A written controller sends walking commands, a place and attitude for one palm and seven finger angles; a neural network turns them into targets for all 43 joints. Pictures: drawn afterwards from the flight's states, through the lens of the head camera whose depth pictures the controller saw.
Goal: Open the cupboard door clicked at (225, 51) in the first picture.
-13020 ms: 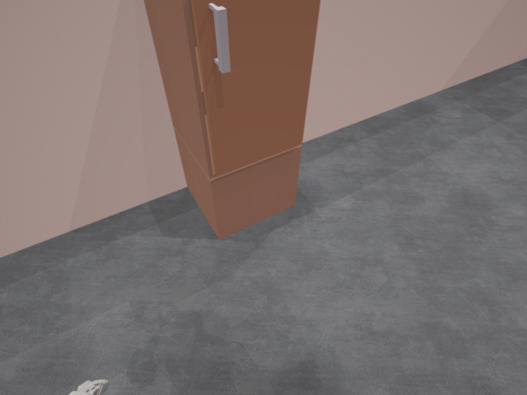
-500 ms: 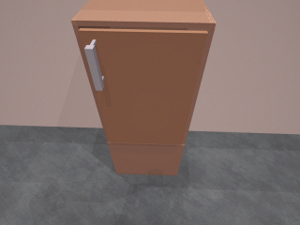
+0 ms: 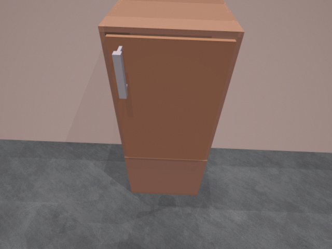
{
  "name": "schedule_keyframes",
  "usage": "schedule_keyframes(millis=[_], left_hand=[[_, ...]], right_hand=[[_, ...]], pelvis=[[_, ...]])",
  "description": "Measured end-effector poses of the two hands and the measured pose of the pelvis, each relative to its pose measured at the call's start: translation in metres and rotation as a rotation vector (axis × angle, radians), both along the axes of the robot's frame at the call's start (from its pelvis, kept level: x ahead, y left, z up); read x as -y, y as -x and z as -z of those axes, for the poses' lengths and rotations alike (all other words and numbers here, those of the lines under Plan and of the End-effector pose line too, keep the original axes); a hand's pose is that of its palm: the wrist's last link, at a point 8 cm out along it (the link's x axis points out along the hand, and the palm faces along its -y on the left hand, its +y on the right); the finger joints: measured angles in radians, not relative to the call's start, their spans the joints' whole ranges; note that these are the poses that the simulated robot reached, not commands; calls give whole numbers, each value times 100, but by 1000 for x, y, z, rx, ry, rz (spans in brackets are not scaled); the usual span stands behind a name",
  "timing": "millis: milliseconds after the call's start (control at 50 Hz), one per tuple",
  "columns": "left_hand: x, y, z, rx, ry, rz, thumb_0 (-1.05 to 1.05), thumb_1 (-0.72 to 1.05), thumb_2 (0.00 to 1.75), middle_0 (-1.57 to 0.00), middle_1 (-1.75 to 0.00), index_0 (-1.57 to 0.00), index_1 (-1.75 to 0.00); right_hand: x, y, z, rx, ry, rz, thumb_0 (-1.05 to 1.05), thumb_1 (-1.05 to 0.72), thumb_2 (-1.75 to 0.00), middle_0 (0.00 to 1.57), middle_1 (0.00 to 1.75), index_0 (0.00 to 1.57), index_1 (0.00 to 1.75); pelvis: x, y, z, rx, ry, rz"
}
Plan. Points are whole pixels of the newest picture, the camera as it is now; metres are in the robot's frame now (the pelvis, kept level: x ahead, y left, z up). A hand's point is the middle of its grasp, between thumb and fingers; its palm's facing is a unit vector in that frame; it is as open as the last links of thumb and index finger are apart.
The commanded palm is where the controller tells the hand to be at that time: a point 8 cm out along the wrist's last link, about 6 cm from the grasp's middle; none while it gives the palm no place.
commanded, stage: raise the hand with hooked fingers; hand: left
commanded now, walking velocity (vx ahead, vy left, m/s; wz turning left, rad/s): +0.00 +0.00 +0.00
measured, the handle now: (121, 72) +0.58 +0.18 +0.14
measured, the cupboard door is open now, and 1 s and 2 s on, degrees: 0 0 0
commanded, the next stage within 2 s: none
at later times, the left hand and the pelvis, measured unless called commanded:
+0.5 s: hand out of the picture +0.13 +0.22 -0.04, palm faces +0.14 -0.99 +0.01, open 8.9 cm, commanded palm +0.13 +0.27 +0.00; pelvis -0.04 +0.01 -0.07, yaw +4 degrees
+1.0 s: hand (57, 186) +0.23 +0.26 +0.07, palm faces +0.10 -0.99 -0.09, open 12.0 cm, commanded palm +0.20 +0.30 +0.07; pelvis +0.03 +0.00 -0.04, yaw +5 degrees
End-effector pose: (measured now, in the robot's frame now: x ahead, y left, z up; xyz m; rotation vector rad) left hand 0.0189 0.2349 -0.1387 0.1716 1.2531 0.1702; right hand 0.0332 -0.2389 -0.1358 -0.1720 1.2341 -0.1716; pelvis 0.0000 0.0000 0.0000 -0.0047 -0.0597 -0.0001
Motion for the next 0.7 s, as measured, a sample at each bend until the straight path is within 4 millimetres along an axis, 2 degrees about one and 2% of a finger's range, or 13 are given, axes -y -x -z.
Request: schedule_keyframes(millis=[40, 60, 120, 200, 260, 300, 340, 420, 460, 500, 580, 640, 700], left_hand=[[-4, 6, 1, -8, -6, 5, 0, 91, 90, -20, -30, -20, -30], [-7, 0, -5, 40, 9, -53, 1, 91, 90, -20, -30, -20, -30], [-19, -47, -58, 451, -23, -113, 2, 90, 89, -21, -31, -20, -30], [-18, -110, -138, 948, -23, -75, 2, 86, 88, -21, -34, -20, -33], [-10, -142, -168, 1241, 34, 26, 1, 81, 86, -21, -37, -20, -36], [-1, -150, -167, 1355, 101, 121, 1, 77, 84, -21, -39, -20, -39], [5, -146, -149, 1355, 163, 210, 0, 73, 82, -21, -42, -20, -41], [-3, -116, -99, 1161, 230, 177, 0, 64, 78, -22, -47, -22, -47], [-16, -98, -89, 1099, 192, 88, 1, 59, 76, -23, -50, -22, -50], [-31, -84, -97, 1114, 108, 23, 1, 54, 75, -23, -53, -23, -53], [-48, -83, -146, 1311, -41, 31, 2, 45, 71, -24, -59, -23, -59], [-42, -105, -175, 1411, -29, 136, 1, 38, 68, -24, -64, -23, -63], [-36, -140, -175, 1329, 53, 253, 1, 31, 65, -24, -68, -23, -68]], right_hand=[[-2, 8, 1, -15, 2, 0, 1, -91, -90, 20, 29, 20, 30], [-3, 9, -1, 7, 8, 4, 1, -91, -90, 20, 29, 20, 30], [-5, -1, -12, 189, 49, -9, 1, -91, -90, 20, 30, 20, 30], [-10, -35, -23, 431, 47, -56, 2, -91, -90, 20, 30, 20, 30], [-12, -63, -31, 574, 40, -112, 2, -91, -90, 20, 30, 20, 30], [-13, -81, -36, 649, 42, -156, 2, -91, -90, 20, 30, 20, 30], [-13, -95, -42, 712, 47, -190, 2, -91, -90, 20, 30, 20, 30], [-14, -119, -54, 778, 71, -229, 2, -90, -90, 20, 30, 20, 30], [-16, -129, -56, 789, 79, -248, 2, -90, -90, 20, 30, 20, 30], [-21, -137, -55, 786, 81, -273, 2, -90, -90, 20, 30, 20, 30], [-37, -148, -43, 750, 55, -342, 2, -90, -90, 20, 30, 20, 30], [-48, -151, -31, 714, 14, -359, 2, -90, -90, 20, 30, 20, 30], [-53, -148, -23, 677, -23, -317, 2, -90, -90, 20, 30, 21, 30]], pelvis=[[-4, 5, 0, -3, 4, 3], [-5, 8, 1, -2, 5, 0], [-9, 16, 5, -1, -6, -14], [-15, 27, 13, -18, 0, -54], [-15, 39, 26, -75, 3, -60], [-13, 45, 38, -106, 6, -47], [-11, 49, 50, -122, 2, -37], [-8, 49, 65, -136, -3, -39], [-8, 46, 67, -135, 6, -51], [-7, 43, 68, -134, 18, -65], [-5, 35, 68, -143, 46, -101], [-6, 30, 66, -147, 62, -116], [-5, 23, 61, -160, 59, -108]])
